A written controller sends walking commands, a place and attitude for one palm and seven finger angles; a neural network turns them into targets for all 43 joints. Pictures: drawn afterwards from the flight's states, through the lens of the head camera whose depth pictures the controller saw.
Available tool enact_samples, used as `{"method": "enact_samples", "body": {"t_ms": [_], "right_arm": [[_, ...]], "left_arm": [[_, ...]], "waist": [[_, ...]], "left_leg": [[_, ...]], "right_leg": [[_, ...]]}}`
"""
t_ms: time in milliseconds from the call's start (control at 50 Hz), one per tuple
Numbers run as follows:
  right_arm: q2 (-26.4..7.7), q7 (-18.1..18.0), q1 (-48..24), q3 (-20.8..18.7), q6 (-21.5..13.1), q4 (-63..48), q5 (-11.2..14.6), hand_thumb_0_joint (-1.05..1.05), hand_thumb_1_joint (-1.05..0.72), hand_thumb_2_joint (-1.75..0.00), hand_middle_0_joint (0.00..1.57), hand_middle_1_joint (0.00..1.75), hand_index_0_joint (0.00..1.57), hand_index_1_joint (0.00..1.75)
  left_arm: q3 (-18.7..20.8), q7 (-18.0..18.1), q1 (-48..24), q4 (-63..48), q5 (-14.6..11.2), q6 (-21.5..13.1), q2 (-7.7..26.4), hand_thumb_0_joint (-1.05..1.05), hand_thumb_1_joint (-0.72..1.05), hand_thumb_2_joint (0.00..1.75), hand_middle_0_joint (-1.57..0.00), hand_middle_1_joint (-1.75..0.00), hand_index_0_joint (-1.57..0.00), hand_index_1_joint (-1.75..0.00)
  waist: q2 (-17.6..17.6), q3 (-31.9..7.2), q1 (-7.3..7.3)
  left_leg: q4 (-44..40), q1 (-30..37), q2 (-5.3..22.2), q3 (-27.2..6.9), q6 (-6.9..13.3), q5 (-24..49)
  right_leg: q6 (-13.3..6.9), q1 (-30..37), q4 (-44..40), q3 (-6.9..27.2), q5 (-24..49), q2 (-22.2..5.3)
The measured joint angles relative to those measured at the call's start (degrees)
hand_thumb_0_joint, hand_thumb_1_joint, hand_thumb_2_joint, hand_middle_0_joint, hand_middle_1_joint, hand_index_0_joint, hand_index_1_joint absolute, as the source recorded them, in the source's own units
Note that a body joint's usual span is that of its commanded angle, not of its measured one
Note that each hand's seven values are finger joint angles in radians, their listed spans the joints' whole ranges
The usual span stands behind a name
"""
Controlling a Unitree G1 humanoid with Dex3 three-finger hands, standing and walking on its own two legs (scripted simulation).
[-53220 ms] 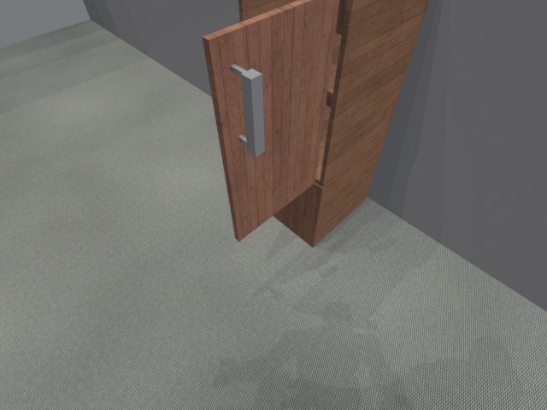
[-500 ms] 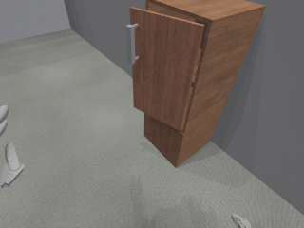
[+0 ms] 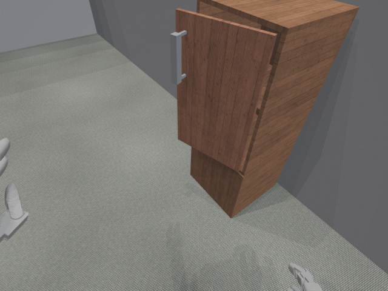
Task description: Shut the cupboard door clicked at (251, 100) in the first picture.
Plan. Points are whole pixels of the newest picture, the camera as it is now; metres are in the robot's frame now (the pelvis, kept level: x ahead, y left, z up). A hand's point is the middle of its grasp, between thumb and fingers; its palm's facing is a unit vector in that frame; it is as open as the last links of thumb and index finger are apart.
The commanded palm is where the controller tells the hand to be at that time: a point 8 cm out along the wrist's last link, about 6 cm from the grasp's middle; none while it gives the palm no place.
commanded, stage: stop stepping back and stand still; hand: left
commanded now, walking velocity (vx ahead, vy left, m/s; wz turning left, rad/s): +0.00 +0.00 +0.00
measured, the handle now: (180, 57) +0.84 +0.10 +0.10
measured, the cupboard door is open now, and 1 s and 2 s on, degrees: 17 17 17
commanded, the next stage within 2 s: let the arm hang, fingers relaxed in 0.52 s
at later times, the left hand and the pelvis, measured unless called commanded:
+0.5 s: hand (49, 194) +0.22 +0.25 +0.15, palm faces +0.42 -0.78 -0.46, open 7.4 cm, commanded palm +0.17 +0.28 +0.18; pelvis +0.03 -0.02 +0.00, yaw -1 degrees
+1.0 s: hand out of the picture +0.02 +0.17 -0.18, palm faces +0.03 -0.99 -0.17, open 7.0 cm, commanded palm none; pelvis -0.01 -0.02 +0.00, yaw +2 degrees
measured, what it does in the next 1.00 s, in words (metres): stands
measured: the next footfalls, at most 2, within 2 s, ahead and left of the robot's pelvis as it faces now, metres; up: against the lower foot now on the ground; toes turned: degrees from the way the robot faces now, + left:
none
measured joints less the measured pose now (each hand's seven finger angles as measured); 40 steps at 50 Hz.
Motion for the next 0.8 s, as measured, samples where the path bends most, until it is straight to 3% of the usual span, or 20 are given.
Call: {"method": "enact_samples", "body": {"t_ms": [80, 140, 300, 400, 500, 620, 660, 700, 800], "right_arm": [[-0.38, -0.88, 0.11, 0.09, -0.69, 0.29, 0.07, 0.01, -0.9, -0.9, 0.2, 0.3, 0.21, 0.3], [-0.35, -0.81, -0.48, 0.22, -1.64, -0.49, -0.01, 0.01, -0.9, -0.9, 0.2, 0.3, 0.21, 0.3], [0.46, 0.32, -2.13, 0.33, -0.51, -2.52, 0.26, 0.01, -0.9, -0.9, 0.2, 0.3, 0.21, 0.3], [-0.12, 0.13, -1.7, 0.0, 1.32, -2.23, 0.8, 0.01, -0.9, -0.9, 0.2, 0.3, 0.21, 0.3], [-1.2, -0.27, -1.17, -0.41, 1.88, -1.29, 1.11, 0.01, -0.9, -0.9, 0.2, 0.3, 0.21, 0.3], [-1.36, -0.42, -1.05, -0.47, 1.89, -1.23, 0.96, 0.01, -0.9, -0.9, 0.2, 0.3, 0.21, 0.3], [-2.92, 1.94, -1.78, -0.78, 0.05, 0.72, 1.13, 0.01, -0.9, -0.9, 0.2, 0.3, 0.2, 0.3], [-5.24, 3.74, -3.42, -0.88, 0.42, 3.27, 0.67, 0.01, -0.9, -0.9, 0.2, 0.3, 0.21, 0.3], [-6.76, 4.58, -5.2, -0.86, 2.69, 7.27, -0.65, 0.01, -0.9, -0.9, 0.2, 0.3, 0.21, 0.3]], "left_arm": [[0.24, 0.86, -4.69, 3.49, 0.36, 0.78, -1.19, 0.02, 0.89, 0.9, -0.21, -0.3, -0.21, -0.31], [-0.27, 0.98, -6.57, 2.97, 0.59, 0.77, -1.95, 0.02, 0.89, 0.9, -0.2, -0.3, -0.21, -0.31], [0.16, -0.4, 0.14, -2.84, -0.17, -1.07, 1.61, 0.02, 0.89, 0.9, -0.21, -0.3, -0.21, -0.31], [1.39, -0.31, 1.93, -0.81, -0.81, -0.54, 2.71, 0.01, 0.88, 0.9, -0.21, -0.3, -0.21, -0.31], [-0.15, 0.27, -1.43, 2.54, -0.53, 0.8, -0.13, 0.02, 0.89, 0.9, -0.21, -0.3, -0.21, -0.31], [-2.49, 0.26, -3.86, 2.88, 0.13, 1.19, -2.45, 0.02, 0.89, 0.9, -0.21, -0.3, -0.21, -0.31], [-6.1, -2.02, -7.95, 9.7, 1.32, 1.04, -1.5, 0.01, 0.89, 0.9, -0.2, -0.3, -0.21, -0.31], [-11.41, -5.0, -12.88, 21.24, 2.3, 5.23, -1.95, 0.01, 0.89, 0.9, -0.2, -0.3, -0.2, -0.3], [-21.22, -8.55, -18.13, 49.33, 3.61, 12.54, -7.84, 0.01, 0.9, 0.9, -0.19, -0.3, -0.2, -0.3]], "waist": [[-1.29, 0.05, 0.23], [-1.67, 0.68, -0.43], [-1.2, 0.55, -2.49], [-0.36, -0.67, -1.67], [0.3, -1.21, -0.39], [0.37, -1.1, -0.31], [1.42, -0.77, 0.14], [3.21, -0.74, 0.36], [4.22, 0.98, -1.71]], "left_leg": [[-2.62, 1.47, -1.07, 0.56, 0.15, 0.65], [-4.3, 1.7, -1.38, 0.52, 0.0, 1.48], [-2.77, 0.19, -0.13, 0.44, -0.96, 0.14], [-0.78, 0.12, 0.64, 0.56, -1.44, -1.52], [-0.22, 0.76, 0.74, 0.46, -1.53, -1.92], [-0.19, 1.03, 0.82, 0.07, -1.55, -1.55], [1.66, -0.4, 0.72, -0.48, -1.49, -1.71], [3.57, -1.78, 0.43, -0.62, -1.09, -2.28], [5.76, -3.18, -0.42, -0.33, -0.34, -2.56]], "right_leg": [[0.26, 0.36, -0.34, 0.43, -0.38, -1.11], [0.19, 0.27, -1.27, 0.38, -0.02, -1.39], [-0.67, -0.19, -2.35, 0.58, 0.09, -0.21], [-1.04, 0.33, -1.85, 0.86, -0.64, 0.5], [-1.1, 1.02, -1.36, 0.77, -1.03, 0.62], [-1.21, 1.43, -1.42, 0.38, -0.78, 0.78], [-1.22, 0.19, 0.51, -0.32, -1.28, 0.78], [-1.08, -1.51, 3.37, -0.66, -2.45, 0.51], [-0.7, -3.95, 8.18, -0.79, -4.35, -0.42]]}}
